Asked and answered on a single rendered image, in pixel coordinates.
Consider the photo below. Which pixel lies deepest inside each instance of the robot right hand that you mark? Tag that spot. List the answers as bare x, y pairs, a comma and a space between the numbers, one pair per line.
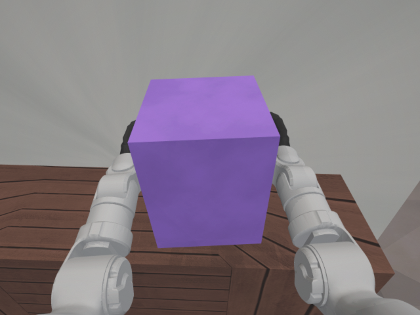
284, 139

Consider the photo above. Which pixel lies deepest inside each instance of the robot left forearm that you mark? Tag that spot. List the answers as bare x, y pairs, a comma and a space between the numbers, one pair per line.
108, 227

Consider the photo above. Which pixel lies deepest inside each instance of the carton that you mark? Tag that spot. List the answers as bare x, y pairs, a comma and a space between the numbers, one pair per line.
204, 151

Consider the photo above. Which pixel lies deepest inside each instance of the robot left hand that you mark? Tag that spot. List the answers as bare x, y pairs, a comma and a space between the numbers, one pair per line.
124, 145

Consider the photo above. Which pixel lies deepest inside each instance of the pedestal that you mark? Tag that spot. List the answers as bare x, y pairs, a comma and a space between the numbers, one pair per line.
42, 209

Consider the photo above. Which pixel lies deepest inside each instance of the robot right upper arm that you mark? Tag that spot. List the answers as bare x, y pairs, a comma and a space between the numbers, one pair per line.
337, 278

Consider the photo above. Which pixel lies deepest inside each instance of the robot right forearm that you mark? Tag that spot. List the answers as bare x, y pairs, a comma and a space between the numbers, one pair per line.
310, 217

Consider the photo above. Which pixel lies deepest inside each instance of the robot left upper arm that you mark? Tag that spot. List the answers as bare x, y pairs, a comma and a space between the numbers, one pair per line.
93, 285

